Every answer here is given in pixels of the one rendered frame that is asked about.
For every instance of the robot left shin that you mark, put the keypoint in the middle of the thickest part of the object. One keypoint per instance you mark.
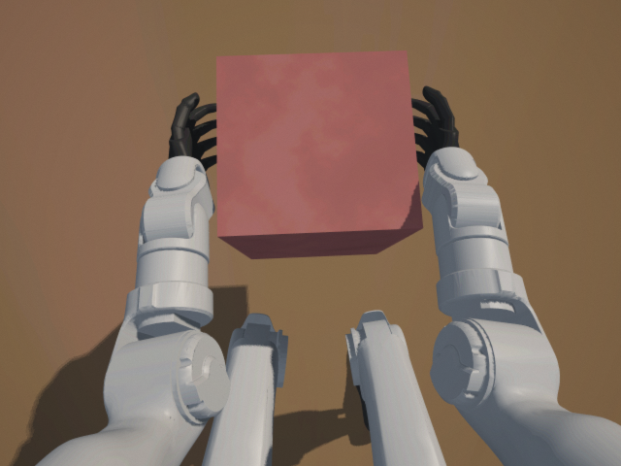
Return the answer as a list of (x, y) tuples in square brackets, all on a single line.
[(251, 318)]

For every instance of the right robot forearm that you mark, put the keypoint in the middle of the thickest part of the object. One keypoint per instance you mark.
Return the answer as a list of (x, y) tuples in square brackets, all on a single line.
[(477, 279)]

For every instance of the carton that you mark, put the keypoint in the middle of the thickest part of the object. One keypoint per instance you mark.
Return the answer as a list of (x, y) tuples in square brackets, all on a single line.
[(315, 153)]

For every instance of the left robot forearm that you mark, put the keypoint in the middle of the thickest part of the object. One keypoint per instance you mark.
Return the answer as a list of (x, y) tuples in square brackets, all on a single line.
[(171, 292)]

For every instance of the robot left hand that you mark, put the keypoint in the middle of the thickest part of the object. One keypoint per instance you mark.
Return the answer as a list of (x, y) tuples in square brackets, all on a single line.
[(185, 134)]

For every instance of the robot right hand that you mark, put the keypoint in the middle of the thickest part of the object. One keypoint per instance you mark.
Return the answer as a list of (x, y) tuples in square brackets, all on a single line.
[(439, 127)]

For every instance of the right robot thigh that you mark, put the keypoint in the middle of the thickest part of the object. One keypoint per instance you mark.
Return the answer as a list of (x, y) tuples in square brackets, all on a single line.
[(401, 431)]

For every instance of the right robot upper arm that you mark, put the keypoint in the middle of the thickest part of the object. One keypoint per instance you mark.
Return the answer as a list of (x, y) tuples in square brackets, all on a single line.
[(503, 379)]

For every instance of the left robot upper arm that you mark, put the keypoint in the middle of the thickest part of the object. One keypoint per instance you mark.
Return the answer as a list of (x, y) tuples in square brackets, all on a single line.
[(159, 395)]

